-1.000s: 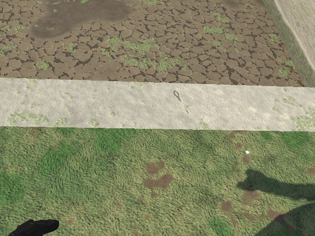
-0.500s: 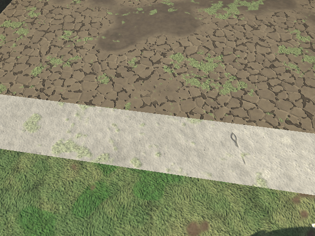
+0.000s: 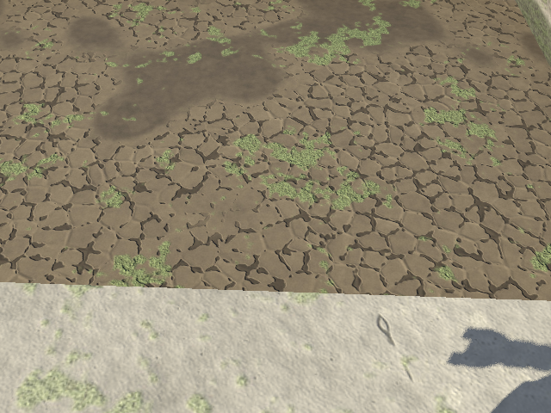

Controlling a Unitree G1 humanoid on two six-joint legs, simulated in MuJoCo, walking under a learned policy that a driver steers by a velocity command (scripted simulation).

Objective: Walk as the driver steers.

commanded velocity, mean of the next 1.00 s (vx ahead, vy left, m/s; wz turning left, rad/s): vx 0.50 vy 0.00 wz -0.09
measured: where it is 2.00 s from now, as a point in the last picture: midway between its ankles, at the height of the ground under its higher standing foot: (300, 358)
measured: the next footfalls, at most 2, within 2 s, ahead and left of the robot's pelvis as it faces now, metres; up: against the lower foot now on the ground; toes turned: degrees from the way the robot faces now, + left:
right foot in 0.18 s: +0.29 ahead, -0.14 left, +0.00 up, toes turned -2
left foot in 0.74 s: +0.53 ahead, +0.10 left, +0.00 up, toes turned -1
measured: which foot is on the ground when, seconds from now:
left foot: down 0.00-0.20, up 0.22-0.72, down 0.74-1.00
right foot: up 0.00-0.16, down 0.18-0.74, up 0.76-1.00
